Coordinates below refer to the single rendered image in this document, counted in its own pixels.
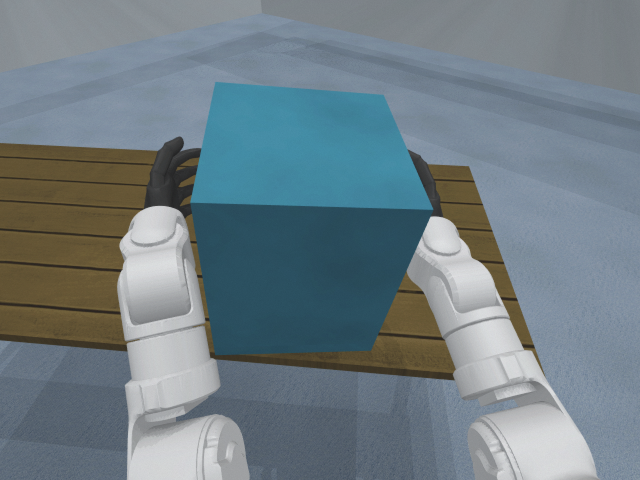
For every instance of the robot left upper arm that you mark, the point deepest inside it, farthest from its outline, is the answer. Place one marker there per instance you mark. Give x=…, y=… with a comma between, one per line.
x=204, y=448

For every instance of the carton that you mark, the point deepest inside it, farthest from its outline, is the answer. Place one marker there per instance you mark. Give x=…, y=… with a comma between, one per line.
x=307, y=210

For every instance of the table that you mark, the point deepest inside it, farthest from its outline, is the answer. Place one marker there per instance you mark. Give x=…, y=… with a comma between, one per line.
x=64, y=211

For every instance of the robot left forearm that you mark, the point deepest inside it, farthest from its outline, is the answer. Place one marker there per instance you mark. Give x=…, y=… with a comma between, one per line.
x=160, y=302

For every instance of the left robot hand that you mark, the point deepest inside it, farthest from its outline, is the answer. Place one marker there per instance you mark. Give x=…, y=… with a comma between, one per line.
x=162, y=189

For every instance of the right robot hand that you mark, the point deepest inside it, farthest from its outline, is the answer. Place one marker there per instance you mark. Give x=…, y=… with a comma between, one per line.
x=428, y=182

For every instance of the robot right forearm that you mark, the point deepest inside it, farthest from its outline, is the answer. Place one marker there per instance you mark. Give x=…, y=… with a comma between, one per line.
x=490, y=361

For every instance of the robot right upper arm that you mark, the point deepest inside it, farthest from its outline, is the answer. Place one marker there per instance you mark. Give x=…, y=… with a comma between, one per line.
x=530, y=442

